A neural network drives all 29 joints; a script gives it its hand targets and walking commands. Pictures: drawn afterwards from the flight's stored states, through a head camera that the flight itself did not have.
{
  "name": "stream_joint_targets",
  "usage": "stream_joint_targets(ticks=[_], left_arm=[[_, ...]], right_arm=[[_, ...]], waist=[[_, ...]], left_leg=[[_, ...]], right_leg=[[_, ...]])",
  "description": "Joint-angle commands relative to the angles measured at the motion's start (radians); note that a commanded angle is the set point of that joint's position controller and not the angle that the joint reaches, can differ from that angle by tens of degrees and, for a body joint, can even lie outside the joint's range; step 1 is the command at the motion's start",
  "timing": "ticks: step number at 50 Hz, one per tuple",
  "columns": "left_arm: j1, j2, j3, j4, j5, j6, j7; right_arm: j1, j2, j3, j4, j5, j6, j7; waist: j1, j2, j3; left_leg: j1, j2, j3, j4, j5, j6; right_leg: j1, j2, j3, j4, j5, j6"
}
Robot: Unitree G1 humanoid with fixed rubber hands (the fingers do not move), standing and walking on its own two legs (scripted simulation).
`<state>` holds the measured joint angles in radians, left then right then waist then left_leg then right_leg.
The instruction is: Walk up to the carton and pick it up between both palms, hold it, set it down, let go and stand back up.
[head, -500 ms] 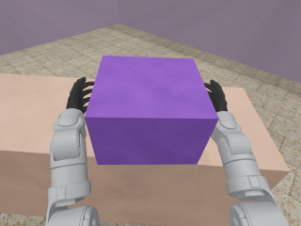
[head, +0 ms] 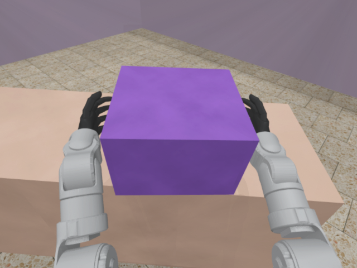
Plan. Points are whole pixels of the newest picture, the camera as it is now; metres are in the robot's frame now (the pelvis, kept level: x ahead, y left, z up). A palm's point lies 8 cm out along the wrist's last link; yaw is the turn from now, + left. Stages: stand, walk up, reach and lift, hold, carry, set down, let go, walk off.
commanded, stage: hold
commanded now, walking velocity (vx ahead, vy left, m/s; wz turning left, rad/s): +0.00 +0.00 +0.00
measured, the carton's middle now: (176, 128) +0.39 +0.00 +0.15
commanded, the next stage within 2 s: set down in 1.38 s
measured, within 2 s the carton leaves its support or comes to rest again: neither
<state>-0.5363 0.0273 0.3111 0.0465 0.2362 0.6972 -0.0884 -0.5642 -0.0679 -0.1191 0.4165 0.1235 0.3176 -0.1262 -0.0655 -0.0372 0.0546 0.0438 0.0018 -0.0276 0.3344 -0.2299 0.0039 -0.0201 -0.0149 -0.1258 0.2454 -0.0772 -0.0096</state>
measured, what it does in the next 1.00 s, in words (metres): stands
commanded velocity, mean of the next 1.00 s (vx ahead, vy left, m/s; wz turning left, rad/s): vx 0.00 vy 0.00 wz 0.00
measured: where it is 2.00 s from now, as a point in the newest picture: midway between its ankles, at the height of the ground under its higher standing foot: outside the picture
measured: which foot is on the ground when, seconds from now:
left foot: down 0.00-1.00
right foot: down 0.00-1.00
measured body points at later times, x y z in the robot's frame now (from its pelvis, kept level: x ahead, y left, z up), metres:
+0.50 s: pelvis +0.00 +0.00 +0.00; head -0.03 +0.02 +0.45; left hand +0.38 +0.18 +0.18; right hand +0.37 -0.18 +0.16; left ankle -0.02 +0.11 -0.75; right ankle +0.05 -0.11 -0.75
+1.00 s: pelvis +0.00 +0.00 +0.00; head -0.03 +0.02 +0.45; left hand +0.37 +0.18 +0.18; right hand +0.37 -0.18 +0.16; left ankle -0.02 +0.11 -0.75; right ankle +0.05 -0.11 -0.75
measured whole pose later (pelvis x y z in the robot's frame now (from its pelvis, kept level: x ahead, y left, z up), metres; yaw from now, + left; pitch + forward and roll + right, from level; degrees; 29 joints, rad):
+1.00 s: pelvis +0.00 +0.00 +0.00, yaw +0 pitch -8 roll -1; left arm -0.55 0.03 0.30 0.05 0.24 0.71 -0.09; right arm -0.55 -0.07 -0.12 0.41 0.13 0.32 -0.13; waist -0.07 -0.03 0.06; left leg 0.04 0.00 -0.03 0.33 -0.23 0.01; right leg -0.02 -0.02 -0.12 0.23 -0.07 -0.01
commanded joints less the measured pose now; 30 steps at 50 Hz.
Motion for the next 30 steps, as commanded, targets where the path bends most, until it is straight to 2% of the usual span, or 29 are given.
stream_joint_targets(ticks=[1,5,6,8,14,20,24,30], left_arm=[[-0.572,-0.464,-0.460,-0.101,-0.136,-0.044,-0.111],[-0.572,-0.464,-0.460,-0.100,-0.136,-0.044,-0.111],[-0.602,-0.452,-0.463,-0.069,-0.130,-0.038,-0.112],[-0.629,-0.466,-0.454,-0.057,-0.127,-0.038,-0.114],[-0.606,-0.484,-0.490,-0.082,-0.150,-0.052,-0.100],[-0.573,-0.464,-0.461,-0.081,-0.131,-0.037,-0.110],[-0.580,-0.461,-0.467,-0.107,-0.132,-0.040,-0.110],[-0.570,-0.466,-0.487,-0.125,-0.139,-0.038,-0.108]], right_arm=[[-0.724,0.472,0.427,-0.290,0.077,-0.069,0.118],[-0.724,0.472,0.427,-0.289,0.077,-0.069,0.119],[-0.704,0.480,0.407,-0.237,0.060,-0.059,0.115],[-0.722,0.491,0.390,-0.221,0.050,-0.060,0.118],[-0.750,0.490,0.434,-0.299,0.075,-0.076,0.109],[-0.721,0.479,0.442,-0.294,0.083,-0.066,0.105],[-0.717,0.488,0.447,-0.307,0.091,-0.068,0.105],[-0.705,0.483,0.453,-0.324,0.093,-0.067,0.103]], waist=[[-0.008,0.054,-0.351],[-0.008,0.054,-0.351],[-0.016,0.053,-0.296],[-0.018,0.058,-0.286],[-0.017,0.058,-0.400],[-0.009,0.037,-0.366],[-0.005,0.044,-0.371],[-0.014,0.053,-0.372]], left_leg=[[-0.201,-0.045,0.045,-0.067,0.291,-0.042],[-0.200,-0.045,0.045,-0.067,0.291,-0.042],[-0.222,-0.044,0.041,-0.081,0.247,-0.039],[-0.242,-0.042,0.043,-0.096,0.185,-0.033],[-0.184,-0.044,0.031,-0.053,0.326,-0.045],[-0.196,-0.045,0.035,-0.069,0.296,-0.034],[-0.193,-0.045,0.036,-0.066,0.316,-0.034],[-0.178,-0.044,0.035,-0.057,0.339,-0.042]], right_leg=[[0.325,0.044,0.037,0.038,0.102,0.019],[0.325,0.044,0.037,0.038,0.101,0.019],[0.300,0.040,0.040,0.023,0.075,0.014],[0.297,0.035,0.040,0.020,0.030,0.010],[0.326,0.045,0.039,0.038,0.142,0.017],[0.335,0.040,0.041,0.030,0.137,0.018],[0.342,0.041,0.044,0.035,0.158,0.019],[0.331,0.043,0.042,0.035,0.170,0.017]])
